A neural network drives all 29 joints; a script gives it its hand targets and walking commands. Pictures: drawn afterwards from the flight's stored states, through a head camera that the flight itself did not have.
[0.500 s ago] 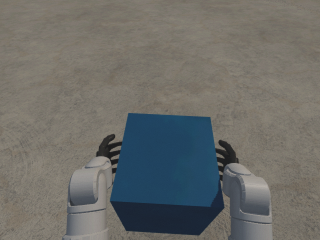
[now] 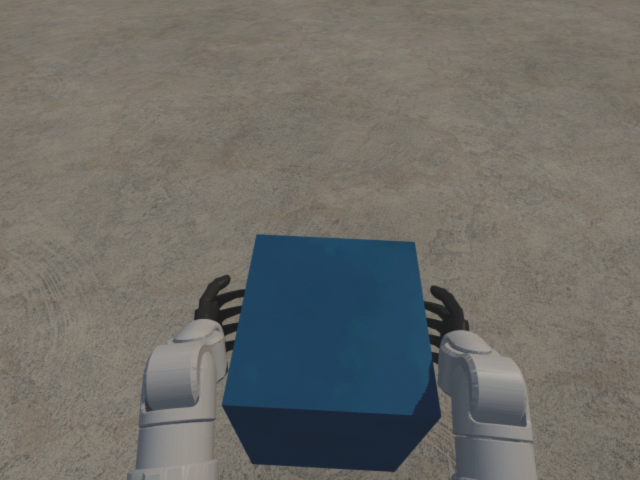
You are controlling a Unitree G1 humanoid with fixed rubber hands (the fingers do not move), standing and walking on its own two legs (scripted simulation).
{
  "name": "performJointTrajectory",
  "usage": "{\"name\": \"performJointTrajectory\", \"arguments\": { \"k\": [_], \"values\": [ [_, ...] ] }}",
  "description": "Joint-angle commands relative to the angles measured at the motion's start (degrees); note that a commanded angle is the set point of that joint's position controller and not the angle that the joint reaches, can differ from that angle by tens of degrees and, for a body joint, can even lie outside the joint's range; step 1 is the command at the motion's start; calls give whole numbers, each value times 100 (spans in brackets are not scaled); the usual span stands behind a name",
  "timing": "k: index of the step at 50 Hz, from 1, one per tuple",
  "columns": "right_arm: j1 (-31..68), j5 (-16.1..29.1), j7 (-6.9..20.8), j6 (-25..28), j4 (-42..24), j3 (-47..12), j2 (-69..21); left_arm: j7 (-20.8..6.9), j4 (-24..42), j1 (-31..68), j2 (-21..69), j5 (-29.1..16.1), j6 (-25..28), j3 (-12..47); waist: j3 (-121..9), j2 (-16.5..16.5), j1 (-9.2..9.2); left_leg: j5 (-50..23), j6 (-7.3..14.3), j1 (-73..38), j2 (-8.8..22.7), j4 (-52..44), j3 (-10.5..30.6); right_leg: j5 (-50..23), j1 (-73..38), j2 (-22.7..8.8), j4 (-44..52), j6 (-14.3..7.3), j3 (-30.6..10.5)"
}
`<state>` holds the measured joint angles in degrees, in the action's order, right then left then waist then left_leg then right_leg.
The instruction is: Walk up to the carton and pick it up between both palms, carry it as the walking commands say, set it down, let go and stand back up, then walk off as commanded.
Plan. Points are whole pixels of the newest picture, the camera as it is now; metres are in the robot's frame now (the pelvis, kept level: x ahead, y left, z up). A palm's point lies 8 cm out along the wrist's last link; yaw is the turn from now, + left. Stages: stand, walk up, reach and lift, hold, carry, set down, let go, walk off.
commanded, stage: carry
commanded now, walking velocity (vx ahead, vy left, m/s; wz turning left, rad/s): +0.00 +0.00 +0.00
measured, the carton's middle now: (329, 359) +0.29 +0.00 +0.00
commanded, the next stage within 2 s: hold in 1.18 s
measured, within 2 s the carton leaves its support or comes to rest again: neither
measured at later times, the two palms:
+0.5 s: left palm (211, 324) +0.31 +0.15 +0.06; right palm (441, 327) +0.30 -0.14 +0.06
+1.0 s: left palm (212, 327) +0.31 +0.14 +0.06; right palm (446, 332) +0.29 -0.15 +0.06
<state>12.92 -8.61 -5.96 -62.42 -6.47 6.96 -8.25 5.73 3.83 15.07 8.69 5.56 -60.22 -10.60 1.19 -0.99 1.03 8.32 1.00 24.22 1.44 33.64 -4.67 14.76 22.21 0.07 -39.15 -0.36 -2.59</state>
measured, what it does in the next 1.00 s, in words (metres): steps on the spot: left foot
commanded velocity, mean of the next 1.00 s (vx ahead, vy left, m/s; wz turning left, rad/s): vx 0.00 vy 0.00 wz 0.00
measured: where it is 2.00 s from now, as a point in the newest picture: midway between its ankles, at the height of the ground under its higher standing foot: outside the picture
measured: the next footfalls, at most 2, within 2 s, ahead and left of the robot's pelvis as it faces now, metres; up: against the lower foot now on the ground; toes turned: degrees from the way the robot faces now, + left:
left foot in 0.14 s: +0.09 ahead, +0.11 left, +0.00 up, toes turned +1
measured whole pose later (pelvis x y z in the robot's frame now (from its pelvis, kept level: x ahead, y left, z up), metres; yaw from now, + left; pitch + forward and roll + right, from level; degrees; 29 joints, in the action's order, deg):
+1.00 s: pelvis +0.01 +0.00 +0.00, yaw +0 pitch -1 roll +0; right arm 12.9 -7.7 -5.5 -55.4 -2.9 7.1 -8.2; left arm 6.2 3.6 14.6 8.6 5.6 -55.5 -10.6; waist 1.7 2.0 1.0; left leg 17.3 1.6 20.4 0.9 38.9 -4.2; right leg 14.1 22.6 0.7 -37.9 0.4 -2.3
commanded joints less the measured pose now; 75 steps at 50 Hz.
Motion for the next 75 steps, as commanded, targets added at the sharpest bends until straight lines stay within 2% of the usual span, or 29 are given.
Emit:
{"name": "performJointTrajectory", "arguments": {
  "k": [1,2,4,5,7,9,10,12,13,14,19,25,26,30,32,34,38,40,45,51,52,53,59,60,63,66,69,71,75],
  "values": [
    [3338,1853,1308,540,-595,-3222,-4742,-1327,716,3190,4803,-1535,246,3537,-2408,1686,-99,1304,-97,-685,-468,1840,-2,2839,625,-1473,2795,-867,-1873],
    [3223,1494,1297,668,40,-2824,-4551,-1342,-96,2920,4656,-1115,389,3101,-2230,1751,-37,919,-3,-830,-230,2086,244,2851,1048,-1569,2803,-787,-1696],
    [3521,1858,1290,769,-671,-3307,-4691,-1345,810,3312,4679,-1500,467,3558,-2324,1319,16,743,97,-986,-87,1519,238,1905,872,-1211,2322,-503,-1008],
    [3289,1495,1310,868,244,-2859,-4644,-1335,42,2979,4490,-1050,615,3072,-2402,1330,25,720,143,-1191,26,943,235,1398,699,-950,2042,-360,-622],
    [3579,1927,1294,872,-543,-3251,-4668,-1242,749,3021,4495,-1298,657,3482,-2722,902,-30,972,148,-1127,159,-477,406,-42,-292,-710,1179,-320,-506],
    [3548,2376,1280,604,-1511,-3832,-4794,-1217,1967,3317,4654,-1871,413,4175,-2622,60,-103,-18,367,-1254,1155,-871,1544,-547,-175,-348,357,-122,-223],
    [3280,1667,1275,779,-167,-2985,-4496,-1234,438,2950,4468,-1206,537,3372,-2798,-259,-105,-713,471,-1439,1192,-692,1396,-713,-315,-241,527,-134,-148],
    [2813,1405,1271,1015,185,-2620,-4437,-1227,62,2724,4493,-1123,670,3375,-3164,-410,-103,-1688,431,-1615,1027,-238,1071,-1162,-578,-284,551,-195,-150],
    [3064,1880,1261,948,-816,-3120,-4601,-1201,1139,3141,4753,-1669,586,4016,-3176,-571,-113,-2025,313,-1602,847,-154,869,-1531,-756,-361,501,-213,-180],
    [2783,1652,1295,962,-227,-2881,-4478,-1213,706,2945,4530,-1401,641,3736,-3130,-353,-117,-1855,274,-1495,793,-115,809,-1700,-867,-420,511,-228,-208],
    [2879,1991,1300,859,-869,-3290,-4728,-1188,1622,3275,4682,-1733,548,4174,-3060,-332,-117,-1048,226,-1372,719,-260,747,-1568,-981,-481,601,-267,-205],
    [2814,1560,1281,844,-289,-2890,-4382,-1254,360,2622,4526,-1311,454,3630,-3040,-37,-128,-375,186,-1082,624,-317,754,-1475,-1102,-569,750,-317,-324],
    [3146,1987,1289,812,-1069,-3283,-4586,-1218,1520,3270,4640,-1752,461,4162,-3002,-270,-117,-30,180,-1120,644,-426,851,-1088,-974,-527,708,-317,-314],
    [2794,1518,1295,931,-209,-2771,-4316,-1231,520,2765,4441,-1320,565,3623,-2940,-458,-141,-220,255,-1124,758,-508,939,-1048,-894,-417,774,-312,-229],
    [3371,1918,1292,944,-1026,-3188,-4574,-1225,1260,3237,4666,-1629,555,3987,-2957,-259,-139,138,186,-990,642,-450,844,-937,-1012,-533,852,-334,-332],
    [2853,1652,1300,936,-259,-2955,-4518,-1230,680,2852,4484,-1364,583,3671,-2783,53,-138,360,201,-870,635,-454,822,-967,-942,-545,982,-319,-355],
    [2950,1786,1247,1015,-867,-3174,-4450,-1225,1025,2762,4533,-1555,630,3895,-2876,-91,-143,388,197,-1023,547,-488,749,-879,-897,-565,962,-323,-347],
    [2619,1495,1268,1039,-203,-2790,-4302,-1219,638,2745,4364,-1322,683,3615,-2873,-443,-152,293,223,-1060,661,-564,867,-789,-793,-485,884,-322,-310],
    [2922,1760,1281,989,-481,-3055,-4463,-1177,1007,2959,4408,-1441,644,3816,-2812,-348,-159,716,219,-963,652,-588,895,-538,-809,-513,1014,-374,-418],
    [2876,1719,1247,960,-552,-3028,-4438,-1189,1108,3078,4473,-1568,599,3895,-2923,-101,-151,90,208,-1036,639,-449,836,-1096,-973,-536,917,-336,-305],
    [2865,1556,1265,977,-191,-2852,-4341,-1194,436,2637,4382,-1227,618,3554,-2917,-224,-163,194,221,-1042,660,-497,915,-876,-883,-475,885,-310,-299],
    [3098,1863,1258,982,-864,-3151,-4480,-1182,1417,3174,4493,-1639,630,3937,-2898,-366,-168,224,207,-1027,631,-506,810,-1083,-924,-564,930,-356,-366],
    [2883,1662,1275,927,-524,-3009,-4367,-1207,722,2692,4449,-1368,550,3714,-2871,-159,-171,252,253,-945,672,-527,910,-908,-964,-529,944,-340,-313],
    [1369,764,1294,1435,1486,-2081,-4212,-1215,-1288,992,4373,-48,965,2464,-1512,-230,-588,272,-11,-1228,-492,-756,1036,-412,-1645,372,1537,-439,-456],
    [1792,1131,1434,2184,424,-2970,-4883,-1380,-274,1788,5054,-452,1760,3588,-2689,-634,-354,-1273,-47,-1644,-477,-719,1074,-2310,-2311,494,1221,-432,-379],
    [2439,1470,1571,2368,-276,-3562,-5374,-1519,552,2377,5428,-972,2034,4423,-4157,-312,-203,-2167,-78,-2265,-499,-545,1100,-3268,-2981,629,944,-338,-229],
    [3763,1649,1639,2416,-382,-3734,-5259,-1528,325,3007,5408,-1047,2065,4261,-4210,-265,-321,-1024,-50,-1921,-530,-516,1118,-1942,-2996,608,968,-316,-333],
    [3650,1527,1651,2319,332,-3458,-5212,-1548,3,3317,5316,-957,2030,3969,-3565,-436,-128,67,-31,-1596,-542,-597,1127,-884,-2546,465,1101,-308,-396],
    [3985,1319,1705,2272,1186,-3064,-5264,-1636,-925,3619,5151,-762,2072,3326,-2569,-272,-237,1596,65,-918,-419,-894,1251,365,-2404,390,1224,-239,-408]
  ]
}}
